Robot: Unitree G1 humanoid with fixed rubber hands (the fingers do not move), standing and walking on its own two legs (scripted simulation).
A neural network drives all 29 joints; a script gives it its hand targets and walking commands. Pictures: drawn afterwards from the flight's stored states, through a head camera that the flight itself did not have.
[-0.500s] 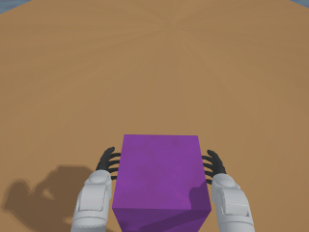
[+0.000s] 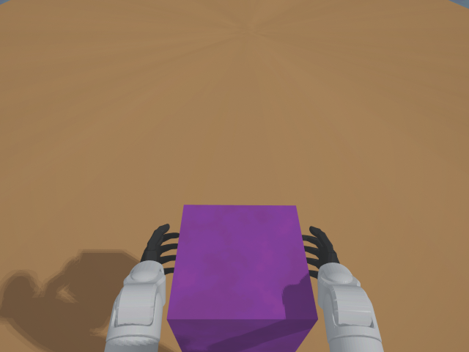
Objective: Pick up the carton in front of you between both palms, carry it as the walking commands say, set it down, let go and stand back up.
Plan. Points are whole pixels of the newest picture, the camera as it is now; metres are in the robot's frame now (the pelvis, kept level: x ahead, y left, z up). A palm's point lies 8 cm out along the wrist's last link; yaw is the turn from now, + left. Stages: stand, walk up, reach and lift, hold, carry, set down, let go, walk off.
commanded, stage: hold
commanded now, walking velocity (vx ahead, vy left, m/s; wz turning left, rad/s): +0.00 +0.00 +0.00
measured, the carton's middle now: (238, 285) +0.29 +0.01 -0.06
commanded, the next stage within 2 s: set down in 0.16 s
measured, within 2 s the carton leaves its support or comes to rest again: neither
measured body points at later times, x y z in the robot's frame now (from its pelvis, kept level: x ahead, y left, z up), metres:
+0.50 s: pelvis -0.02 +0.06 -0.01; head +0.00 +0.06 +0.44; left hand +0.34 +0.15 -0.01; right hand +0.30 -0.15 -0.01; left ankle +0.07 +0.16 -0.74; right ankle -0.02 -0.08 -0.74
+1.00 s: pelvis -0.04 +0.05 -0.13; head +0.18 +0.02 +0.26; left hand +0.39 +0.16 -0.21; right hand +0.38 -0.15 -0.21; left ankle +0.07 +0.16 -0.74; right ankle -0.02 -0.08 -0.74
